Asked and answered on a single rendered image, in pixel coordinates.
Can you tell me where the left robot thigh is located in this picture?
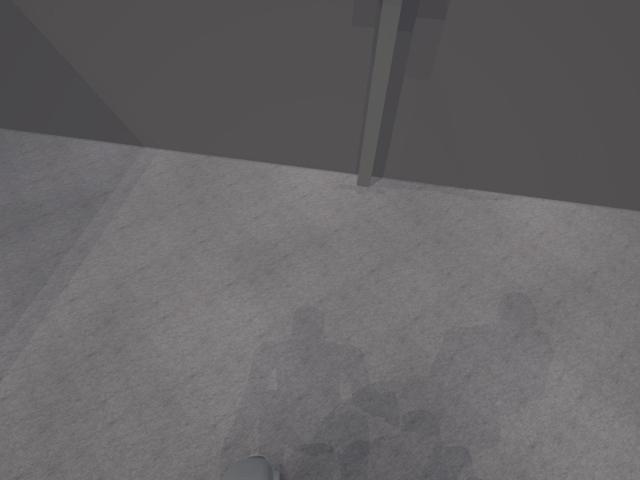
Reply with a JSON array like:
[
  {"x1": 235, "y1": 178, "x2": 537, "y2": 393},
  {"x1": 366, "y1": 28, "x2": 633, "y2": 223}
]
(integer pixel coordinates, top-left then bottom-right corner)
[{"x1": 221, "y1": 458, "x2": 280, "y2": 480}]

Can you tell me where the panel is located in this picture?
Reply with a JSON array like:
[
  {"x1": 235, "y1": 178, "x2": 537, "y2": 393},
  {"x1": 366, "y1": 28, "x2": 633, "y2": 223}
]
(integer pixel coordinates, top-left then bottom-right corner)
[{"x1": 357, "y1": 0, "x2": 402, "y2": 187}]

